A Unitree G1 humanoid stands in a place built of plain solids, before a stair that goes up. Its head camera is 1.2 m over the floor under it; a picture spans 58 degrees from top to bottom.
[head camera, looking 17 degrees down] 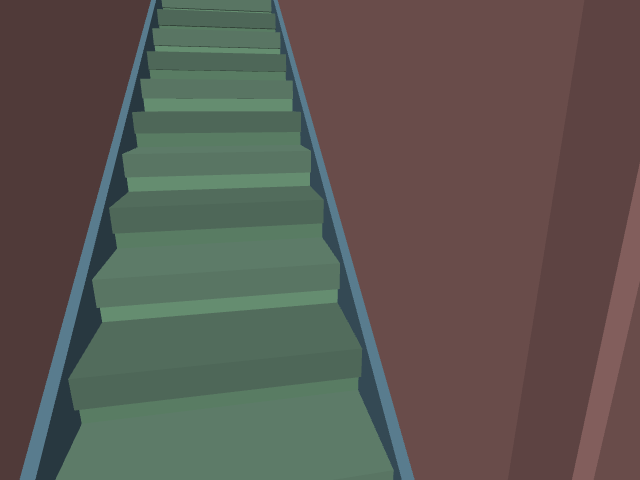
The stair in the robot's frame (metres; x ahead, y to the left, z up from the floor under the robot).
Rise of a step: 0.17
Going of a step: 0.30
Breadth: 0.82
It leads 11 degrees to the left of straight ahead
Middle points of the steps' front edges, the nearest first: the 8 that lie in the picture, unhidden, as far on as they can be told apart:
1.08 0.27 0.50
1.37 0.33 0.67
1.66 0.39 0.84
1.96 0.44 1.01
2.25 0.50 1.18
2.54 0.56 1.35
2.83 0.61 1.52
3.12 0.67 1.69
